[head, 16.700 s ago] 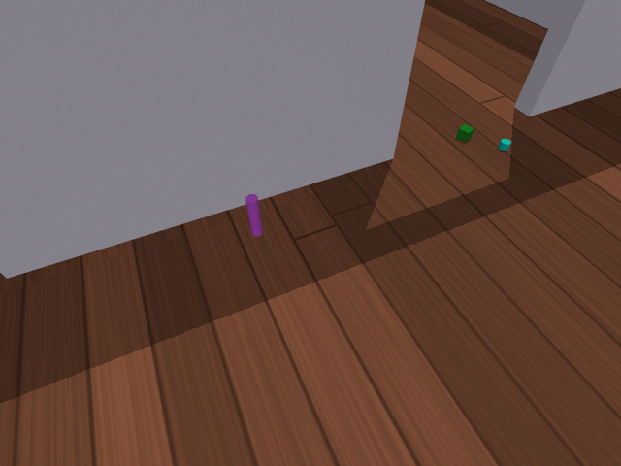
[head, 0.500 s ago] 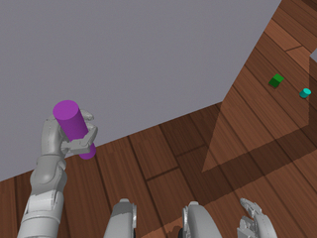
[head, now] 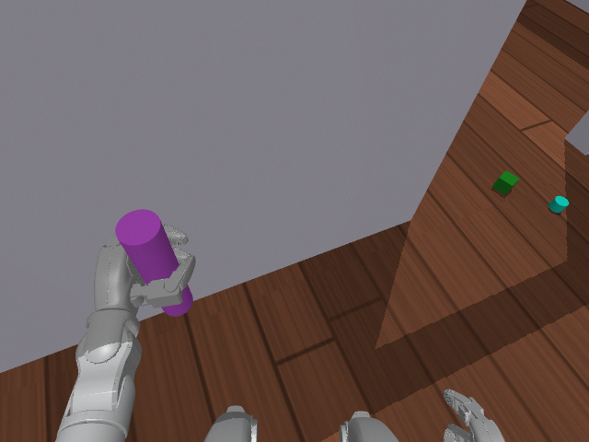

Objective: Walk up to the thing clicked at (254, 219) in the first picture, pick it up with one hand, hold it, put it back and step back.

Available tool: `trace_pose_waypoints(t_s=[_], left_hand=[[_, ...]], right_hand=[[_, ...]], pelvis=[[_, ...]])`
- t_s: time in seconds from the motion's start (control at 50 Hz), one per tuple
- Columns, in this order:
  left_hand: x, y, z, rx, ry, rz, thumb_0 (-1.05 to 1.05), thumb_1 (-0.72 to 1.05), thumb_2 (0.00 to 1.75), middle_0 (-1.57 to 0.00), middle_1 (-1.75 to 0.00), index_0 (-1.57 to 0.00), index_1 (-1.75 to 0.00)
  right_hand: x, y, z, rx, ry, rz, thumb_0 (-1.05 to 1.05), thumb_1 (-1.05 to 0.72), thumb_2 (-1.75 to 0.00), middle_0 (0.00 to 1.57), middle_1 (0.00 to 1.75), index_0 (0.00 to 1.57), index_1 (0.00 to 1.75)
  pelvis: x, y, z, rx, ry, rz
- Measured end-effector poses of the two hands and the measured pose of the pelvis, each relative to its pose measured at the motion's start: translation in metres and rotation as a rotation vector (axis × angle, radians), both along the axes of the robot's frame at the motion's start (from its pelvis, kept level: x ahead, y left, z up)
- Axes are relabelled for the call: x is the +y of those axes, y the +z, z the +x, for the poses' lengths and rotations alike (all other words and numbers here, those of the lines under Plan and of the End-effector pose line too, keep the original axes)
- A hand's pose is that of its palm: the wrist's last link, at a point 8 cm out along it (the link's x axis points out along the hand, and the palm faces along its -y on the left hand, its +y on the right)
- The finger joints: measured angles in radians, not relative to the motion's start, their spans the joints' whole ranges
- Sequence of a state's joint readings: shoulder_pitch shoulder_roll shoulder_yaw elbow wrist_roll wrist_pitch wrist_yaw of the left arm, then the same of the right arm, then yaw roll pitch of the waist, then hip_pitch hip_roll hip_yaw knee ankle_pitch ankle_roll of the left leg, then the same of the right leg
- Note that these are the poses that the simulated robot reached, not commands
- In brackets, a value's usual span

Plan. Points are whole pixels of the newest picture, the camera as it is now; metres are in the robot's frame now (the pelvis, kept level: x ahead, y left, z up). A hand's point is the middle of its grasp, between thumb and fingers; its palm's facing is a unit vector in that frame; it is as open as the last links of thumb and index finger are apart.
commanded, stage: lift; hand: left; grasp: from the side
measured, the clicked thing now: (161, 270) +0.34 +0.19 +0.02
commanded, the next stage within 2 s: hold in 0.32 s
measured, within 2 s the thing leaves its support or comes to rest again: neither
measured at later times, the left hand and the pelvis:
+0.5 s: hand (168, 254) +0.34 +0.17 +0.06, palm faces +0.11 -0.99 -0.02, open 6.1 cm; pelvis +0.01 +0.00 +0.02, yaw +0 degrees
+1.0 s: hand (164, 251) +0.33 +0.17 +0.08, palm faces +0.11 -0.99 -0.01, open 6.1 cm; pelvis +0.01 +0.00 +0.03, yaw +0 degrees
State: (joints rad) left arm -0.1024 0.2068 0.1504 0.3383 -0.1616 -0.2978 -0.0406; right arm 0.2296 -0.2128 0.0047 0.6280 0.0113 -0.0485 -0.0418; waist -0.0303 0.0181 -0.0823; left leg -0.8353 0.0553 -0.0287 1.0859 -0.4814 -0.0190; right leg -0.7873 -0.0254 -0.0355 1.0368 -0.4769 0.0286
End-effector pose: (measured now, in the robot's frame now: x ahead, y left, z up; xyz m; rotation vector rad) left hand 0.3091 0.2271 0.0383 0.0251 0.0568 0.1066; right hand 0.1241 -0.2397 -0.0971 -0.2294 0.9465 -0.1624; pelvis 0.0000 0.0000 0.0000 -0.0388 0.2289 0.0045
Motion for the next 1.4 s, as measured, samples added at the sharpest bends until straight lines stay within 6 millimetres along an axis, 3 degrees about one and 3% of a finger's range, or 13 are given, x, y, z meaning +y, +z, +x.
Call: trace_pose_waypoints(t_s=[1.0, 1.4], left_hand=[[-0.007, 0.044, -0.001, -0.039, 0.006, -0.011, 0.00, 0.09, 1.07, -0.93, -1.06, -0.96, -1.07], [-0.003, 0.046, 0.001, -0.026, 0.011, -0.008, 0.00, 0.09, 1.07, -0.93, -1.07, -0.96, -1.08]], right_hand=[[-0.001, 0.033, 0.015, -0.020, 0.014, 0.019, 0.01, -0.91, -0.90, 0.20, 0.30, 0.20, 0.30], [0.000, 0.037, 0.017, -0.015, 0.016, 0.023, 0.01, -0.91, -0.90, 0.20, 0.30, 0.20, 0.30]], pelvis=[[-0.004, 0.034, 0.013, -0.114, 0.001, 0.014], [-0.002, 0.038, 0.016, -0.125, 0.002, 0.015]])
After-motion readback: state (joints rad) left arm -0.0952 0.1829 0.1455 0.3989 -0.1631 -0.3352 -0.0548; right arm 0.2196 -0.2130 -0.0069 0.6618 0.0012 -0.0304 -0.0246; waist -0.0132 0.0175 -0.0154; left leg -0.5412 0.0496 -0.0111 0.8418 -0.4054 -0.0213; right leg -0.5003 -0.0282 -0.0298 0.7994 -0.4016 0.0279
